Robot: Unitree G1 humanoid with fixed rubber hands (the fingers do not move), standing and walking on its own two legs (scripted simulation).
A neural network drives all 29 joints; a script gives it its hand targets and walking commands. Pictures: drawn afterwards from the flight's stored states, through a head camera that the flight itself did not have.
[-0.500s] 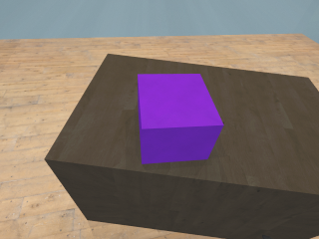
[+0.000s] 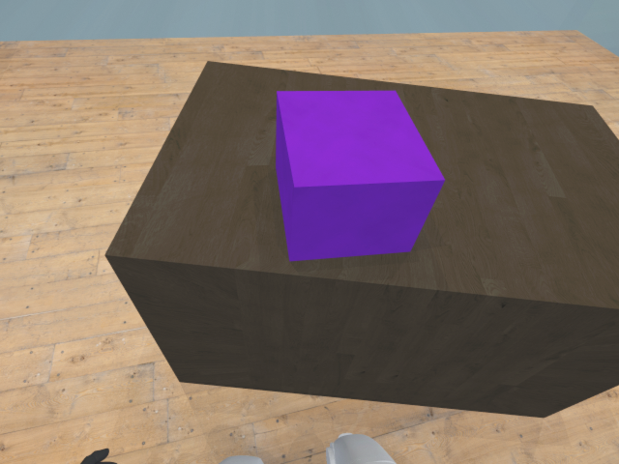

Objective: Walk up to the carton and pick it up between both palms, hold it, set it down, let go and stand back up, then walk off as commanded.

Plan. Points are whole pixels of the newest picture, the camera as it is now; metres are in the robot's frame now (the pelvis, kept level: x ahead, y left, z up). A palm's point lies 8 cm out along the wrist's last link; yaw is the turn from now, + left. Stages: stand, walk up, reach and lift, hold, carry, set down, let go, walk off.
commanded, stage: walk off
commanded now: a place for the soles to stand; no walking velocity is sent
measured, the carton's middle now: (344, 172) +0.60 -0.02 +0.01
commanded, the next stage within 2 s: none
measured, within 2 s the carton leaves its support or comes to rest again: neither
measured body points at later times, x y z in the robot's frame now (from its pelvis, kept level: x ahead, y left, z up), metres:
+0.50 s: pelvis -0.13 -0.07 +0.01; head -0.10 -0.09 +0.45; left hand -0.05 +0.25 -0.10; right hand -0.04 -0.40 -0.11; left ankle -0.12 +0.07 -0.64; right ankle -0.14 -0.16 -0.72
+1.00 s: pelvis -0.29 -0.03 -0.02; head -0.25 -0.02 +0.43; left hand -0.21 +0.28 -0.14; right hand -0.19 -0.36 -0.12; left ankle -0.24 +0.11 -0.72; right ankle -0.22 -0.16 -0.67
